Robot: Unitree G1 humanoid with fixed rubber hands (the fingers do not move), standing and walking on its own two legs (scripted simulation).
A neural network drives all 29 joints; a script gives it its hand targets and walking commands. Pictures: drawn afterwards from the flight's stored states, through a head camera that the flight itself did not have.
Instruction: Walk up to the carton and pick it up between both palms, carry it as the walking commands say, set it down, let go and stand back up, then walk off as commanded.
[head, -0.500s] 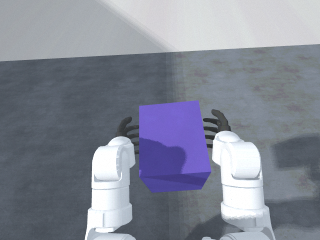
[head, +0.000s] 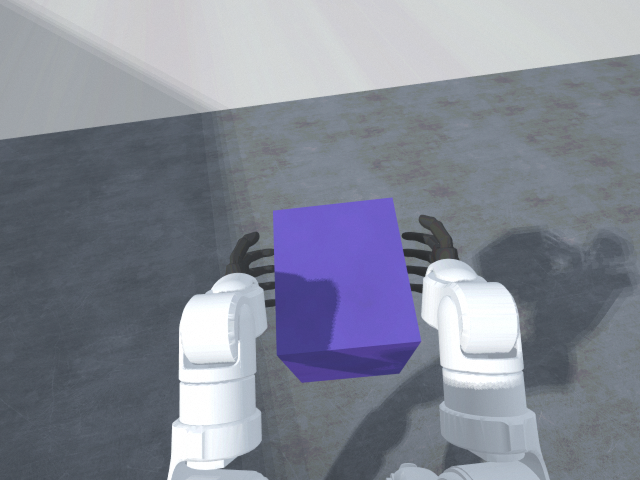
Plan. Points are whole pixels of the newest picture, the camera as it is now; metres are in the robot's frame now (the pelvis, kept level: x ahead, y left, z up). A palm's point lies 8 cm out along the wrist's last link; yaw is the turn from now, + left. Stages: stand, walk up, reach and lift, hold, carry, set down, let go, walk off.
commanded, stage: carry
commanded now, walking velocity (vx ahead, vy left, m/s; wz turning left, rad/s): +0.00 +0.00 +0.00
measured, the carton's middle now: (342, 300) +0.34 +0.02 +0.03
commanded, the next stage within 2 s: none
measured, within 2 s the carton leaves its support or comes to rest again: neither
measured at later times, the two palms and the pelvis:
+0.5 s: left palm (388, 328) +0.27 -0.03 +0.10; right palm (612, 350) +0.25 -0.26 +0.10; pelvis -0.06 -0.11 +0.00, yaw -3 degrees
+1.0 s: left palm (377, 439) +0.15 -0.01 +0.10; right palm out of the picture +0.14 -0.24 +0.11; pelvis -0.15 -0.10 +0.00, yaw -4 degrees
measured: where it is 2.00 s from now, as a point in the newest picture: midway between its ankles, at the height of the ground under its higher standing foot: outside the picture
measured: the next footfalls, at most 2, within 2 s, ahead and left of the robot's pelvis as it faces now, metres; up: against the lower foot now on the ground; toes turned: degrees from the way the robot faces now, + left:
right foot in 0.08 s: +0.10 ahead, -0.18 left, +0.00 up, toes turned -1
left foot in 0.56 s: -0.08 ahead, +0.01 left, +0.00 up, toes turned +3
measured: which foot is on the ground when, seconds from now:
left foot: down 0.00-0.06, up 0.08-0.54, down 0.56-1.00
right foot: up 0.00-0.06, down 0.08-0.60, up 0.62-0.72, down 0.74-1.00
